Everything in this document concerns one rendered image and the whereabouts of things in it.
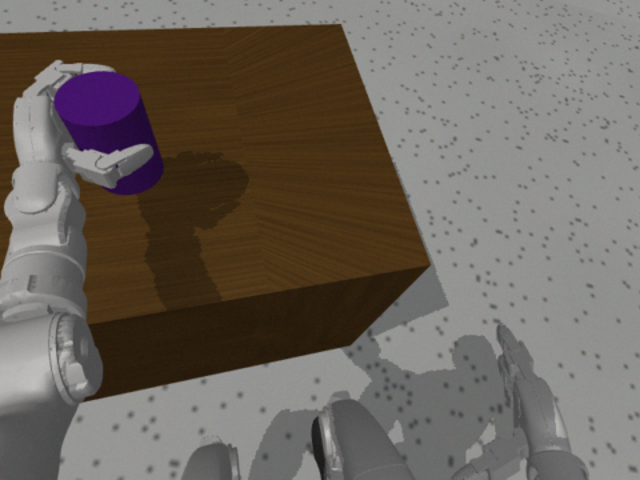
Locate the right robot arm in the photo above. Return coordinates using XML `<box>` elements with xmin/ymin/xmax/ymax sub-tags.
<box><xmin>526</xmin><ymin>450</ymin><xmax>589</xmax><ymax>480</ymax></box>

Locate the left robot arm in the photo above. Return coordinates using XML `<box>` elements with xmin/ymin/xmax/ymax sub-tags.
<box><xmin>0</xmin><ymin>162</ymin><xmax>103</xmax><ymax>480</ymax></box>

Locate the right robot hand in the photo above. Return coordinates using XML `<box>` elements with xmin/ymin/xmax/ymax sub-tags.
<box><xmin>450</xmin><ymin>323</ymin><xmax>572</xmax><ymax>480</ymax></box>

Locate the right robot foot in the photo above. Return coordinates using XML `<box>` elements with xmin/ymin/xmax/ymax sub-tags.
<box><xmin>311</xmin><ymin>416</ymin><xmax>327</xmax><ymax>480</ymax></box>

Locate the left robot hand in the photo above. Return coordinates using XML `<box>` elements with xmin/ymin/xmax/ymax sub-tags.
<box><xmin>13</xmin><ymin>60</ymin><xmax>154</xmax><ymax>189</ymax></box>

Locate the can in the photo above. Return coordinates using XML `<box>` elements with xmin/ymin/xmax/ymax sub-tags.
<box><xmin>54</xmin><ymin>71</ymin><xmax>164</xmax><ymax>195</ymax></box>

